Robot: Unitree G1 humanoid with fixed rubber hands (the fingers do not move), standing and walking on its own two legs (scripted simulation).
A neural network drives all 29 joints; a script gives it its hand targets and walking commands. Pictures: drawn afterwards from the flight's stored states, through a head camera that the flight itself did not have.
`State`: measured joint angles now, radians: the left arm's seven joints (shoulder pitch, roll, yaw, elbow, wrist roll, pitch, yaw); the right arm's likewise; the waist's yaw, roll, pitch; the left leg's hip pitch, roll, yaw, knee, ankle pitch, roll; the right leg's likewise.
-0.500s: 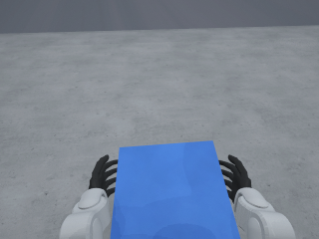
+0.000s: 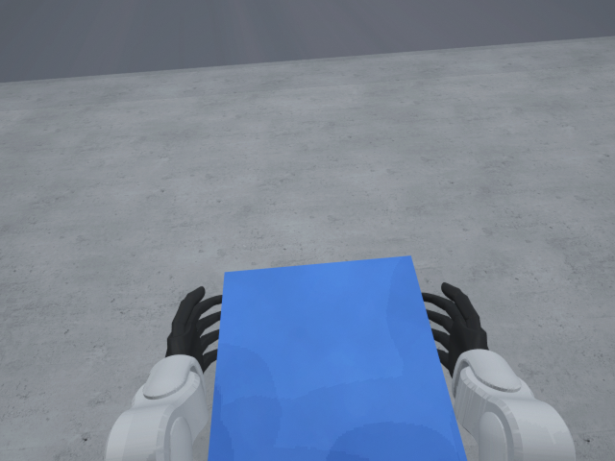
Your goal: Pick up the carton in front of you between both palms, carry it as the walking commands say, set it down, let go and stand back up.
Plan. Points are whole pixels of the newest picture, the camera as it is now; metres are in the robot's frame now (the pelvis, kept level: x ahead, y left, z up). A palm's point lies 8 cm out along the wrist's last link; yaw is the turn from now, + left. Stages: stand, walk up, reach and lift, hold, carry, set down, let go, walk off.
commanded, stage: carry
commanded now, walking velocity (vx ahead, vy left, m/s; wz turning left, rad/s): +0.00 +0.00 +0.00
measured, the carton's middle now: (328, 387) +0.23 +0.00 +0.01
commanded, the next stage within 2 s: hold in 1.40 s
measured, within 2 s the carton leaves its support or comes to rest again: neither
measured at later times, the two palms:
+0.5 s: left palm (192, 300) +0.32 +0.17 +0.08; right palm (433, 299) +0.31 -0.13 +0.08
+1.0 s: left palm (205, 315) +0.32 +0.17 +0.04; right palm (427, 315) +0.31 -0.13 +0.04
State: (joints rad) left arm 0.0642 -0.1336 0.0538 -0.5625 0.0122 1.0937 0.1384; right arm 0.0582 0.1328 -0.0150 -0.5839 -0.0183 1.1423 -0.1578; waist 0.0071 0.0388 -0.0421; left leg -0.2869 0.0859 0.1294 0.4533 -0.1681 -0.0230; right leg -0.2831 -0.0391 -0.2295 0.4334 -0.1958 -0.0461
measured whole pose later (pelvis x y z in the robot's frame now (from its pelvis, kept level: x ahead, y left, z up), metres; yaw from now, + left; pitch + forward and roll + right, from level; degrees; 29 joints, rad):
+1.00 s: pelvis +0.03 +0.02 +0.00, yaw -1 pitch +2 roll +0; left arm -0.20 -0.14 0.17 0.12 0.23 0.79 0.05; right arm -0.19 0.14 -0.14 0.11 -0.20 0.80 -0.03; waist 0.00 0.00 -0.08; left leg -0.22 0.06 0.16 0.48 -0.29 0.00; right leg -0.24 -0.07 -0.20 0.48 -0.27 0.00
